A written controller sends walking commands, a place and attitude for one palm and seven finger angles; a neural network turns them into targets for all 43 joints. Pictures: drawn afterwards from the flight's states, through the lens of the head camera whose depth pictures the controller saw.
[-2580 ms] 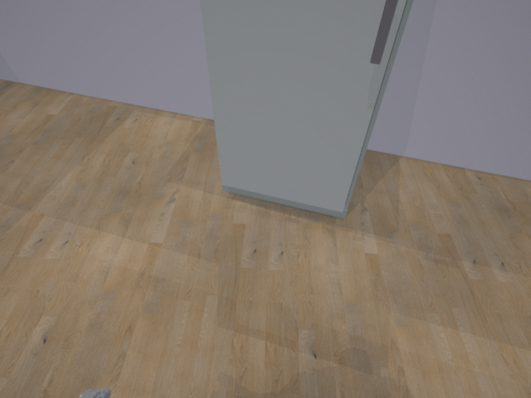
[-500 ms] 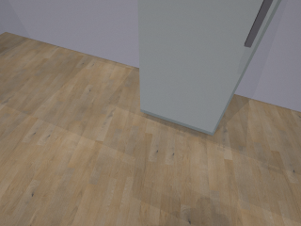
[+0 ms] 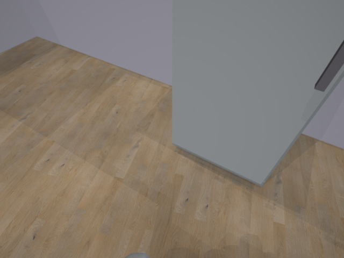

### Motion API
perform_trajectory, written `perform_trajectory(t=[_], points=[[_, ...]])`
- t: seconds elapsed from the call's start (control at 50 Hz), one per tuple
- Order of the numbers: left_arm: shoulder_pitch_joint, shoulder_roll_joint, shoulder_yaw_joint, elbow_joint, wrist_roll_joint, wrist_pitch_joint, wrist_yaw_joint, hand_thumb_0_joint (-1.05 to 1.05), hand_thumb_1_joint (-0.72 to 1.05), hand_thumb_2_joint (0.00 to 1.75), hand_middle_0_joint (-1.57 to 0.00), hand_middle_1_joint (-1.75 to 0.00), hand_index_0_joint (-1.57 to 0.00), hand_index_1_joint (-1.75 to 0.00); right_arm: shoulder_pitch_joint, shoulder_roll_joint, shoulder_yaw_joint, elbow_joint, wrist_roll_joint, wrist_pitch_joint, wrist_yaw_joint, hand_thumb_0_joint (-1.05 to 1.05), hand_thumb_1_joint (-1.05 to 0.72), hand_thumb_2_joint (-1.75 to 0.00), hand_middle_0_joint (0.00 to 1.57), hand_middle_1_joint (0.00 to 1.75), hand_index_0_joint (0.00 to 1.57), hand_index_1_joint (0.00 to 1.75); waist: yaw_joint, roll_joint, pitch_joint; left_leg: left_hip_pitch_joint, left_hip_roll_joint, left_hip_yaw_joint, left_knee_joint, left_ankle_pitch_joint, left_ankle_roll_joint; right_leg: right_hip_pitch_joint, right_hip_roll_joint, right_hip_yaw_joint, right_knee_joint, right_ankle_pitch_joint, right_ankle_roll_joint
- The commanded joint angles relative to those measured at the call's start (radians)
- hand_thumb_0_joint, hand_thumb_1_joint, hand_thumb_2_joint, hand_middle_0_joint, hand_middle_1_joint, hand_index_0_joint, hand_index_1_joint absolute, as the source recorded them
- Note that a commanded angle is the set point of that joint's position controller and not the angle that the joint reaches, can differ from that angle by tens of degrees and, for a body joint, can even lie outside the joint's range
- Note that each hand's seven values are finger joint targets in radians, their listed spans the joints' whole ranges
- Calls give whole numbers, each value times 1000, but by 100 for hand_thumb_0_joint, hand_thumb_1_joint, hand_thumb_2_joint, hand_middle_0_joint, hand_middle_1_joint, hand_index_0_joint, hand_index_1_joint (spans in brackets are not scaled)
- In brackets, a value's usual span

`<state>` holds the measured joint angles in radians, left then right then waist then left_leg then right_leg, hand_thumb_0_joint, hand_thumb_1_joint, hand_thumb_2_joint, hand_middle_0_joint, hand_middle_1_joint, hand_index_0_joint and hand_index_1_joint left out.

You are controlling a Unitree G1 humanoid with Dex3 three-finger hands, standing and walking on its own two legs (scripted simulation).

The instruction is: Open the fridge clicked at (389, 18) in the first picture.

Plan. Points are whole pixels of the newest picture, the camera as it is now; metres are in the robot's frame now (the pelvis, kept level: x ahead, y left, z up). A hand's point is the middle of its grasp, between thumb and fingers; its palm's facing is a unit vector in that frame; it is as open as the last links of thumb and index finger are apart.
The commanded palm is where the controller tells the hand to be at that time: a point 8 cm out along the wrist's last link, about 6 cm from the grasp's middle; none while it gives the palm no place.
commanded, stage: turn to face it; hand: right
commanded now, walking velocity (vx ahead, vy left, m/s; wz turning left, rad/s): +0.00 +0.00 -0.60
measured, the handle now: (341, 52) +0.64 -0.43 +0.17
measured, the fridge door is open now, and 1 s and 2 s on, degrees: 0 0 0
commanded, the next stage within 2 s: take the last steps up to it in 0.70 s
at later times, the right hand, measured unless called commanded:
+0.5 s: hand out of the picture +0.04 -0.25 -0.19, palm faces +0.32 +0.92 -0.23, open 7.3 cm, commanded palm none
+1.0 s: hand out of the picture +0.07 -0.22 -0.17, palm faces +0.40 +0.89 -0.22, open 7.4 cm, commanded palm none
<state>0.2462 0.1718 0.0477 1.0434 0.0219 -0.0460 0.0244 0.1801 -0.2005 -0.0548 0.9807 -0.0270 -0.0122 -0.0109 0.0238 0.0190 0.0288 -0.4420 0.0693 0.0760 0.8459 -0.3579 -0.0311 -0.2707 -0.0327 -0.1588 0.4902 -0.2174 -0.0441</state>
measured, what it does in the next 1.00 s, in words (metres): steps on the spot, turning right: left foot, then right foot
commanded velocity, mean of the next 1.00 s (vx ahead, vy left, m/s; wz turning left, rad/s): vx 0.06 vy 0.01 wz -0.31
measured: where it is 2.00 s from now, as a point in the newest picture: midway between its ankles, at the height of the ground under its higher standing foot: outside the picture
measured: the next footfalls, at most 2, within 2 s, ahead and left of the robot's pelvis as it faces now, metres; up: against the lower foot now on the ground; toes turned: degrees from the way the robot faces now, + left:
left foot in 0.10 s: +0.12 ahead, +0.12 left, +0.00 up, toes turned +2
right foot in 0.46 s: +0.08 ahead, -0.14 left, +0.00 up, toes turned -24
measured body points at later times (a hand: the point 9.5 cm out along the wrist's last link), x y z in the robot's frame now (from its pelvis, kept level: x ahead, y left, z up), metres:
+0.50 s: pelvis +0.05 -0.03 -0.02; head +0.08 -0.07 +0.43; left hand +0.21 +0.19 -0.14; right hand +0.02 -0.29 -0.18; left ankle +0.07 +0.12 -0.72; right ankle +0.04 -0.12 -0.74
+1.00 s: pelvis +0.08 -0.03 +0.00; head +0.09 -0.02 +0.44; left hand +0.20 +0.17 -0.16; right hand +0.04 -0.27 -0.15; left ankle +0.12 +0.07 -0.74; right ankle +0.04 -0.12 -0.73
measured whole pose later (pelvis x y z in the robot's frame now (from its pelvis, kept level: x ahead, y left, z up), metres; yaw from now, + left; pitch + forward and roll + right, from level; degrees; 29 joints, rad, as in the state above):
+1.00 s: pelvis +0.08 -0.03 +0.00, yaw -24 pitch -1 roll +0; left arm 0.25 0.18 0.04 1.03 0.02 0.03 0.01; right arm 0.24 -0.16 -0.02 0.99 -0.03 0.00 -0.01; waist 0.01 -0.03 0.02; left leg -0.21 0.02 0.07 0.54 -0.31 -0.01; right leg -0.26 0.03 -0.02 0.62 -0.38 -0.04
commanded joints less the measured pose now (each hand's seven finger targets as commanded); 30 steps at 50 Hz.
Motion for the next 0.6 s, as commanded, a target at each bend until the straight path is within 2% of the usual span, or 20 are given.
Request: perform_trajectory(t=[0.0,0.04,0.06,0.08,0.1,0.12,0.14,0.16,0.2,0.24,0.34,0.38,0.4,0.42,0.44,0.46,0.48,0.5,0.54,0.58], points=[[12,140,26,-50,2,13,-9,0,90,90,-20,-30,-20,-30,113,-8,2,-27,4,8,-5,0,-90,-90,20,30,20,30,-46,-131,-35,175,-25,23,-177,75,-13,-47,-217,259,-151,277,-117],[-10,146,30,-64,-2,26,-15,0,90,90,-20,-30,-20,-30,144,-44,-11,-33,7,2,-9,0,-90,-90,20,30,20,30,-77,-105,-51,300,-4,9,-365,184,-15,-92,-171,250,-50,181,-62],[3,112,26,-71,-8,30,-21,0,90,90,-20,-30,-20,-30,151,-103,-21,-39,-1,-7,-15,0,-90,-90,20,30,20,30,-83,42,-60,403,114,-114,-468,208,17,-197,-89,184,77,31,-4],[22,52,16,-99,-11,36,-26,0,90,90,-20,-30,-20,-30,163,-195,-38,-52,-8,-9,-22,0,-90,-90,20,30,20,30,-80,277,-63,440,356,-338,-559,287,110,-320,37,57,302,-292,61],[17,99,31,-103,-3,60,-20,0,90,90,-20,-30,-20,-30,157,-211,-41,-65,4,-2,-25,0,-90,-90,20,30,20,30,-87,268,-64,328,432,-356,-596,265,175,-285,9,128,499,-374,63],[10,98,37,-93,-2,72,-24,0,90,90,-20,-30,-20,-30,96,-186,-38,-83,3,-2,-27,0,-90,-90,20,30,20,30,-62,212,-23,272,389,-310,-605,233,178,-300,-6,152,624,-323,67],[17,100,38,-82,-1,77,-29,0,90,90,-20,-30,-20,-30,48,-158,-30,-97,4,-2,-27,0,-90,-90,20,30,20,30,-39,145,8,246,348,-224,-588,241,163,-310,-27,149,692,-260,75],[37,93,38,-76,1,80,-34,0,90,90,-20,-30,-20,-30,15,-133,-23,-106,5,-4,-28,0,-90,-90,20,30,20,30,-20,114,4,241,311,-138,-565,280,149,-303,-41,146,712,-214,82],[46,79,35,-79,-2,86,-39,0,90,90,-20,-30,-20,-30,11,-119,-19,-109,4,-5,-30,0,-90,-90,20,30,20,30,-11,110,-5,246,286,-41,-545,359,137,-283,-45,124,676,-188,94],[24,69,30,-93,-1,89,-40,0,90,90,-20,-30,-20,-30,33,-131,-24,-103,0,-2,-30,0,-90,-90,20,30,20,30,-22,141,-12,270,286,8,-521,420,140,-258,-46,95,573,-207,103],[-46,63,21,-139,-6,79,-44,0,90,90,-20,-30,-20,-30,73,-175,-44,-90,-8,11,-25,0,-90,-90,20,30,20,30,-52,197,-31,303,298,51,-441,495,137,-171,-31,32,318,-217,89],[-29,77,23,-146,-7,74,-43,0,90,90,-20,-30,-20,-30,71,-187,-48,-90,-5,17,-21,0,-90,-90,20,30,20,30,-37,189,-52,284,288,72,-382,481,110,-83,-17,7,187,-144,80],[-7,97,27,-144,-5,70,-44,0,90,90,-20,-30,-20,-30,69,-180,-47,-89,-1,21,-18,0,-90,-90,20,30,20,30,-20,139,-64,243,265,102,-316,436,76,9,-15,6,74,-57,73],[56,155,39,-135,-2,60,-43,0,90,90,-20,-30,-20,-30,69,-162,-46,-101,8,26,-15,0,-90,-90,20,30,20,30,21,-1,-109,149,228,129,-167,330,29,158,-74,85,-51,106,49],[100,274,64,-141,6,51,-38,0,90,90,-20,-30,-20,-30,70,-96,-34,-142,16,30,-7,0,-90,-90,20,30,20,30,39,-325,-124,-108,82,154,66,-162,-54,285,-345,453,-124,453,-80],[141,310,69,-119,-1,56,-27,0,90,90,-20,-30,-20,-30,2,-99,-19,-161,5,39,-14,0,-90,-90,20,30,20,30,72,-305,-140,-129,46,32,222,-336,-49,244,-421,518,-156,523,-170],[113,291,65,-115,-1,51,-14,0,90,90,-20,-30,-20,-30,-17,-96,-25,-148,7,43,-19,0,-90,-90,20,30,20,30,58,-283,-131,-162,48,-36,295,-276,-39,234,-384,492,-150,490,-168],[57,259,57,-130,-2,48,-7,0,90,90,-20,-30,-20,-30,-21,-106,-25,-130,8,39,-14,0,-90,-90,20,30,20,30,39,-228,-105,-186,57,-57,334,-202,-42,217,-347,448,-140,471,-157],[-28,209,35,-149,-2,39,-2,0,90,90,-20,-30,-20,-30,34,-108,-26,-84,7,38,-4,0,-90,-90,20,30,20,30,-6,-156,-92,-148,57,-57,330,-79,-52,202,-263,315,-130,529,-122],[-35,202,31,-148,-7,35,-1,0,90,90,-20,-30,-20,-30,67,-107,-22,-64,9,42,-4,0,-90,-90,20,30,20,30,-15,-151,-101,-107,45,-48,285,-39,-58,215,-225,255,-128,597,-113]])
